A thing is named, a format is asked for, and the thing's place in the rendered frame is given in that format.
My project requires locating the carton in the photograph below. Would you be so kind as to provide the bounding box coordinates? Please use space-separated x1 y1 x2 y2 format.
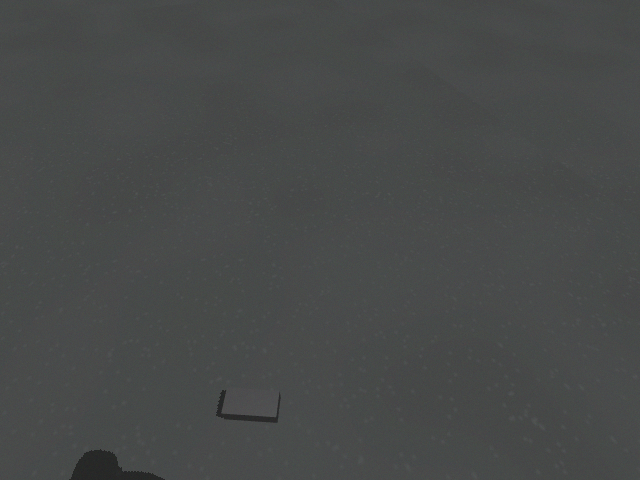
221 387 281 423

